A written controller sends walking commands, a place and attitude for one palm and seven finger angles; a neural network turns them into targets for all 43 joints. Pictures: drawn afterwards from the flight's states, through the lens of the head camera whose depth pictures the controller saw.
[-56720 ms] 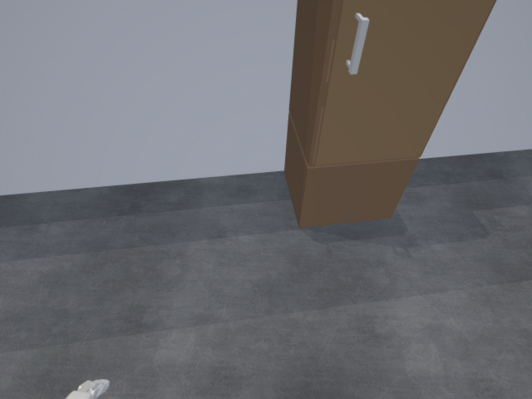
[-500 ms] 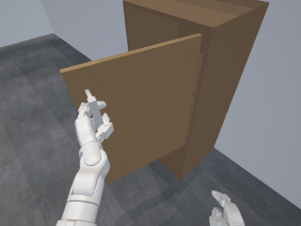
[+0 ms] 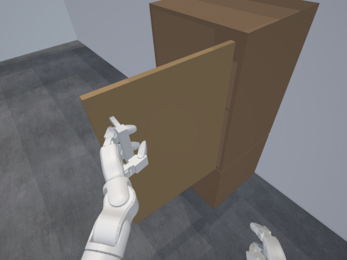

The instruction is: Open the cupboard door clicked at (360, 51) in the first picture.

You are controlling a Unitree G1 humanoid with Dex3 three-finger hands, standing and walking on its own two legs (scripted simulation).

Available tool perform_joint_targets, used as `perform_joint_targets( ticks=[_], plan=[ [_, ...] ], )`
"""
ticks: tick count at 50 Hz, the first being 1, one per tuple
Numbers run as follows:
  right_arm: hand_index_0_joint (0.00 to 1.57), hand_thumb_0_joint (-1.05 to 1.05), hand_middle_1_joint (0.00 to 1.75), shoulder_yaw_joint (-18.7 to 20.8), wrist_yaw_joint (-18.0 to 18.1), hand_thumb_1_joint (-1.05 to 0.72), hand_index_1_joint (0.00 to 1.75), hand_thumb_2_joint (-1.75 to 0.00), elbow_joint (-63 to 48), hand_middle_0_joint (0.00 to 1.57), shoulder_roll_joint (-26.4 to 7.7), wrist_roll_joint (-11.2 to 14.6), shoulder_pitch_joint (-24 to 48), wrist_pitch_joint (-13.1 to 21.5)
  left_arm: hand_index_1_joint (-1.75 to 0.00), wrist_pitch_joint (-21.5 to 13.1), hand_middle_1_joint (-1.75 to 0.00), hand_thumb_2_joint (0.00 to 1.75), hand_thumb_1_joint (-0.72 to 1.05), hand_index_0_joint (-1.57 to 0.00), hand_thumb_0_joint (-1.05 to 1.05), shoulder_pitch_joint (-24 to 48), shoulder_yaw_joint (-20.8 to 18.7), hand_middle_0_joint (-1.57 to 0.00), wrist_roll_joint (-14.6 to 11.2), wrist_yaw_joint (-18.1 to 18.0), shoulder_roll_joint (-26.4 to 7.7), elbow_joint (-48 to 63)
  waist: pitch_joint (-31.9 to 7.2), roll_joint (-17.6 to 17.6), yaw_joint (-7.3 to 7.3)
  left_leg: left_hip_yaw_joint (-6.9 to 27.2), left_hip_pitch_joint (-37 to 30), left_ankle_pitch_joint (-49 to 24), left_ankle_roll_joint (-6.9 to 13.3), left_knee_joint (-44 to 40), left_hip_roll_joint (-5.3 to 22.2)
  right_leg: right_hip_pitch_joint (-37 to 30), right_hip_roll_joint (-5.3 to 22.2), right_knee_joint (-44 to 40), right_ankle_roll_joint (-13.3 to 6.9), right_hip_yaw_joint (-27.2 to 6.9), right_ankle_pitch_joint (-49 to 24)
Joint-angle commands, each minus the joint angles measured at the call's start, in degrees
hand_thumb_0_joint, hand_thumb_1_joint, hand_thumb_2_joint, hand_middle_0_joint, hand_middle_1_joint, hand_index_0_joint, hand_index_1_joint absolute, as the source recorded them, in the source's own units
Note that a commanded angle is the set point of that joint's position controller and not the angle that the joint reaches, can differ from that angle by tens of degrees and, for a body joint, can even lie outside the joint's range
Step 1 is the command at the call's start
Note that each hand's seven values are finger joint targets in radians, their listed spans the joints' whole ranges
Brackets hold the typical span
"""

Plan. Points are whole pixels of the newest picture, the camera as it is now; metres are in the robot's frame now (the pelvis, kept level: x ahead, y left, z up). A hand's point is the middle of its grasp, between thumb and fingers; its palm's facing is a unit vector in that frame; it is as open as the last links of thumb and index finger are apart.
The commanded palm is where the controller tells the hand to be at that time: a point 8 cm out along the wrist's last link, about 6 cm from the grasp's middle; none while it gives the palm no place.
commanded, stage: open thumb and fingers to let go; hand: left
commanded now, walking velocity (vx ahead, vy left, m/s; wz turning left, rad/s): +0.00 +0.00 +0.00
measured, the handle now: (123, 145) +0.34 +0.15 +0.12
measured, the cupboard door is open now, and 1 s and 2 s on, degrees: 87 87 88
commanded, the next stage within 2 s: slide the hand sideways off the handle in 0.58 s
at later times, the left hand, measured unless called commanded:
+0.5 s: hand (140, 155) +0.31 +0.10 +0.12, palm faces +0.34 -0.94 +0.00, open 14.5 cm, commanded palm +0.27 +0.15 +0.11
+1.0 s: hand (132, 167) +0.28 +0.11 +0.12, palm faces -0.12 -0.99 +0.02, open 16.0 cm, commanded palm +0.25 +0.16 +0.11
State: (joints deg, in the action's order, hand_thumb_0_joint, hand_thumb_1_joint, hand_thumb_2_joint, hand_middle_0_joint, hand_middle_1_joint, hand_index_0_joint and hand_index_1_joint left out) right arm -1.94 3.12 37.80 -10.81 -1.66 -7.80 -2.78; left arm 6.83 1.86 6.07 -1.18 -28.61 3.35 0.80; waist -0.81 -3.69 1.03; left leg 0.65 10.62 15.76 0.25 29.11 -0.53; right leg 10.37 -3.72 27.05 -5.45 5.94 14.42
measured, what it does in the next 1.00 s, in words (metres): stands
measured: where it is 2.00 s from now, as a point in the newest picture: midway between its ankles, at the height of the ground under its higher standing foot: outside the picture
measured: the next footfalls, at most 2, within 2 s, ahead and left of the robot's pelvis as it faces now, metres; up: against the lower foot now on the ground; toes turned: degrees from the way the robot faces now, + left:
none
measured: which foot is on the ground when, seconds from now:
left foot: down 0.00-1.00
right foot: down 0.00-1.00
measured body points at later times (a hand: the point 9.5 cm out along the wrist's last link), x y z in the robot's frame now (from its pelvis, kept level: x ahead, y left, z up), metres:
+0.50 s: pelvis +0.00 +0.02 +0.00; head -0.02 +0.00 +0.45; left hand +0.29 +0.15 +0.12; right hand +0.19 -0.19 -0.10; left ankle +0.00 +0.12 -0.74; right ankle +0.01 -0.05 -0.74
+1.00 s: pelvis -0.01 +0.04 +0.00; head -0.04 +0.03 +0.44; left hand +0.28 +0.17 +0.12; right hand +0.17 -0.16 -0.09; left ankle +0.00 +0.12 -0.74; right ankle +0.01 -0.05 -0.74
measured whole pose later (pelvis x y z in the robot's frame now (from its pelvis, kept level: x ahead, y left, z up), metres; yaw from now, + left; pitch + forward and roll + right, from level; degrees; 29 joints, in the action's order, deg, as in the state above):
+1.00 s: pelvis -0.01 +0.04 +0.00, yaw -1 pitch -4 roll +0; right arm -4.7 3.2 34.3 -11.7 1.8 -10.8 -0.8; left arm 4.4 3.1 8.1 -8.7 -1.4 -4.3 -1.1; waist -0.7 -2.7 1.3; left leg -1.4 12.2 16.2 3.6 31.8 -3.6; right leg 13.1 -0.4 31.9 -2.1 4.1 15.5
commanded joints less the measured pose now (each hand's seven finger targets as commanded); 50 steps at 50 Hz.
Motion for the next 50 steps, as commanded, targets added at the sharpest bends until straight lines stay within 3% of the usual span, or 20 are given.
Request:
perform_joint_targets(
  ticks=[1,4,8,12,18,23,28,34,35,36,37,39,41,43,45,48,49,50],
  plan=[
    [0.2,0.0,0.3,1.23,-0.04,-0.9,0.3,-0.9,-9.85,0.2,-3.73,0.1,8.04,2.5,-1.25,-4.44,-1.25,0.51,-0.01,-0.33,0.0,15.77,1.78,-0.33,0.87,1.11,0.63,13.62,-9.96,6.99,0.21,0.41,-1.58,-8.87,1.38,-1.49,-0.44,-3.19,6.98,-6.2,4.7,-8.42,-11.31],
    [0.2,0.0,0.3,1.27,-0.27,-0.9,0.3,-0.9,-9.97,0.2,-3.79,0.09,7.68,2.23,-1.23,-4.31,-1.23,0.42,-0.22,-0.32,0.0,14.85,1.28,-0.32,1.42,0.87,-0.06,13.39,-9.77,9.34,0.32,0.58,-1.43,-9.51,1.41,-1.36,-0.3,-3.23,6.72,-5.86,4.76,-8.01,-12.57],
    [0.2,0.0,0.3,1.23,-0.3,-0.9,0.3,-0.9,-10.5,0.2,-3.58,0.09,8.42,1.79,-1.2,-3.98,-1.2,0.3,-0.5,-0.3,0.0,15.87,1.03,-0.3,1.55,0.36,-0.01,14.21,-9.47,9.76,0.53,0.51,-1.33,-9.39,1.43,-1.32,-0.35,-3.09,6.7,-5.88,4.57,-7.93,-11.48],
    [0.2,0.0,0.3,1.29,-0.84,-0.9,0.3,-0.9,-11.1,0.2,-3.4,-0.03,8.36,1.55,-1.1,-3.73,-1.1,0.3,-0.5,-0.28,0.0,13.99,3.02,-0.28,2.13,-0.19,2.06,16.05,-10.88,6.59,0.74,0.31,-2.06,-11.6,1.29,-0.94,-0.26,-3.25,6.39,-4.17,4.07,-6.98,-14.41],
    [0.2,0.0,0.3,1.25,-0.8,-0.9,0.3,-0.9,-11.32,0.2,-3.46,-0.07,8.85,0.7,-0.8,-2.88,-0.8,0.3,-0.5,-0.23,0.0,13.82,1.75,-0.23,2.75,-1.14,0.37,16.23,-9.54,7.59,0.96,0.41,-1.47,-10.98,1.32,-0.71,-0.17,-2.57,6.12,-4.63,3.72,-6.95,-11.91],
    [0.2,0.0,0.3,1.17,-0.8,-0.9,0.3,-0.9,-11.12,0.2,-3.45,0.01,9.13,0.58,-0.55,-2.49,-0.55,0.3,-0.5,-0.19,0.0,16.8,3.17,-0.19,2.84,-1.99,1.84,15.45,-9.23,7.47,0.48,0.81,-1.63,-9.92,1.21,-0.64,-0.11,-1.01,5.64,-4.51,3.37,-6.24,-8.23],
    [0.2,0.0,0.3,1.13,-0.8,-0.9,0.3,-0.9,-10.87,0.2,-3.25,0.04,9.5,0.34,-0.3,-1.72,-0.3,0.3,-0.5,-0.15,0.0,17.07,2.3,-0.15,2.62,-2.91,1.91,14.08,-9.41,6.66,0.92,0.82,-1.49,-9.33,1.0,-0.81,-0.05,-0.66,5.46,-4.62,3.1,-5.93,-6.4],
    [0.2,0.0,0.3,1.29,-1.64,-0.9,0.3,-0.9,-10.66,0.2,-3.34,0.27,9.8,0.15,-0.3,-1.13,-0.3,0.3,-0.5,-0.15,0.0,16.63,4.3,-0.15,3.17,-3.96,4.21,12.96,-8.29,6.45,1.0,1.62,-1.18,-8.82,0.48,-1.04,0.61,1.26,4.61,-3.42,2.58,-4.31,-4.09],
    [0.2,0.0,0.3,0.82,-2.06,-0.9,0.3,-0.9,-9.14,0.2,-5.83,0.23,5.79,-0.42,-0.3,-3.73,-0.3,0.3,-0.5,-0.15,0.0,16.76,14.99,-0.15,7.03,8.54,0.42,10.98,-5.8,9.7,-4.25,1.96,-2.93,-10.35,1.19,-1.8,0.4,3.65,4.59,-1.42,2.99,-5.81,-9.01],
    [0.2,0.0,0.3,1.21,-1.24,-0.9,0.3,-0.9,-10.95,0.2,-5.47,0.98,4.77,-0.4,-0.3,-6.18,-0.3,0.3,-0.5,-0.15,0.0,20.2,9.21,-0.15,4.85,14.71,-4.75,13.37,-10.09,8.15,-2.56,1.6,-2.87,-11.21,1.31,-1.9,0.38,1.59,4.5,-0.28,2.77,-5.35,-11.42],
    [0.2,0.0,0.3,1.12,-0.39,-0.9,0.3,-0.9,-11.7,0.2,-5.46,1.15,4.95,-0.38,-0.3,-7.85,-0.3,0.3,-0.5,-0.15,0.0,20.57,8.12,-0.15,4.17,18.4,-7.19,14.62,-12.2,6.79,-1.47,1.37,-3.63,-12.11,1.51,-1.94,0.29,-0.2,4.51,0.29,2.55,-5.64,-13.12],
    [0.2,0.0,0.3,0.41,0.25,-0.9,0.3,-0.9,-12.82,0.2,-5.09,1.96,4.75,0.66,-0.3,-9.31,-0.3,0.3,-0.5,-0.15,0.0,22.59,10.82,-0.15,1.55,24.93,-5.68,14.43,-11.65,3.33,-2.58,1.64,-5.45,-11.27,1.49,-1.8,0.28,1.4,4.42,0.03,2.5,-5.11,-11.94],
    [0.2,0.0,0.3,-0.44,0.76,-0.9,0.3,-0.9,-13.66,0.2,-5.14,2.89,5.85,2.09,-0.3,-9.21,-0.3,0.3,-0.5,-0.15,0.0,22.07,10.1,-0.15,-3.37,30.28,-4.36,11.78,-8.28,3.23,-2.56,2.57,-4.22,-7.18,1.25,-2.54,0.43,3.48,3.8,-0.7,2.49,-4.17,-6.95],
    [0.2,0.0,0.3,-0.82,1.35,-0.9,0.3,-0.9,-13.85,0.2,-5.49,3.53,7.19,3.61,-0.3,-7.92,-0.3,0.3,-0.5,-0.15,0.0,22.85,6.06,-0.15,-8.21,30.88,-4.52,10.49,-7.1,5.75,-1.68,3.72,-2.37,-2.46,0.95,-3.36,0.48,4.12,3.23,-1.21,2.74,-3.19,-2.04],
    [0.2,0.0,0.3,-0.9,1.16,-0.9,0.3,-0.9,-13.87,0.2,-5.66,3.78,7.66,4.89,-0.3,-6.9,-0.3,0.3,-0.5,-0.15,0.0,19.35,2.55,-0.15,-10.43,29.54,-5.2,9.9,-6.64,6.6,-0.24,4.18,-0.89,0.17,0.62,-4.3,0.55,4.15,3.13,-1.32,2.92,-2.62,0.6],
    [0.2,0.0,0.3,-0.58,-0.01,-0.9,0.3,-0.9,-14.39,0.2,-5.77,3.55,7.34,5.67,-0.3,-6.37,-0.3,0.3,-0.5,-0.15,0.0,16.08,1.85,-0.15,-8.71,26.39,-5.28,12.02,-7.21,7.11,0.78,4.23,-0.01,0.11,0.06,-4.85,0.96,4.33,3.11,-0.24,2.97,-2.34,0.89],
    [0.2,0.0,0.3,-0.44,-0.56,-0.9,0.3,-0.9,-14.09,0.2,-5.86,3.51,6.9,5.6,-0.3,-6.55,-0.3,0.3,-0.5,-0.15,0.0,14.82,1.03,-0.15,-7.54,25.33,-6.65,12.12,-6.7,5.08,1.2,4.07,0.4,0.46,-0.34,-5.14,1.0,4.2,3.18,0.04,2.73,-2.54,1.2],
    [0.2,0.0,0.3,-0.35,-0.96,-0.9,0.3,-0.9,-14.62,0.2,-5.7,3.36,6.73,5.5,-0.3,-6.65,-0.3,0.3,-0.5,-0.15,0.0,13.59,1.94,-0.15,-6.6,24.59,-5.75,13.23,-6.72,5.59,1.12,3.93,0.32,-0.33,-0.36,-5.16,1.22,4.21,3.19,0.31,2.75,-2.46,0.6]
  ],
)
